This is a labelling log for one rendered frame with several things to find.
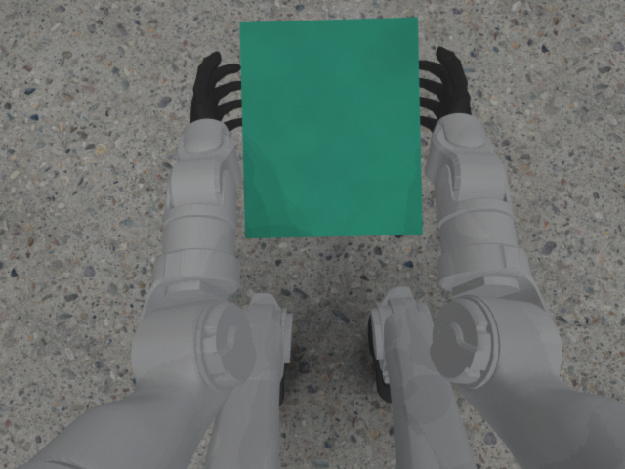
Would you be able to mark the carton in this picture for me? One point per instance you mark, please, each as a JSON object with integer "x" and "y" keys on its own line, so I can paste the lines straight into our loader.
{"x": 331, "y": 128}

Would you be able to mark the robot left hand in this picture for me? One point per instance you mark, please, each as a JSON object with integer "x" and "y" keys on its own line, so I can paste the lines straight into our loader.
{"x": 204, "y": 103}

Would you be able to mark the left robot forearm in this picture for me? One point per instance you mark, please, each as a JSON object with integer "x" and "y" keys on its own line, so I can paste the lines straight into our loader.
{"x": 198, "y": 254}

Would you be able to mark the robot right hand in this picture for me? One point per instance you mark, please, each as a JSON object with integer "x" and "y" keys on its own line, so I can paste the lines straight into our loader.
{"x": 452, "y": 93}

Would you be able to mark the left robot upper arm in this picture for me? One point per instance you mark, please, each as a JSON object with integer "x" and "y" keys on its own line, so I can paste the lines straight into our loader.
{"x": 186, "y": 360}

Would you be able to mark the robot left foot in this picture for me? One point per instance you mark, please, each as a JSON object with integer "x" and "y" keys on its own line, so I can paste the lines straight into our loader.
{"x": 281, "y": 391}

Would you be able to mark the right robot shin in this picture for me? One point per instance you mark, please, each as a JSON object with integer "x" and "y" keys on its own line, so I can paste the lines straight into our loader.
{"x": 401, "y": 292}

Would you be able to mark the right robot upper arm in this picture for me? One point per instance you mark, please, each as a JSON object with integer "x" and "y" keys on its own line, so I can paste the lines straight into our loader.
{"x": 505, "y": 357}

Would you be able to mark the right robot forearm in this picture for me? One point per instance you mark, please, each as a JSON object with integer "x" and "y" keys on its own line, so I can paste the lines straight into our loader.
{"x": 479, "y": 248}

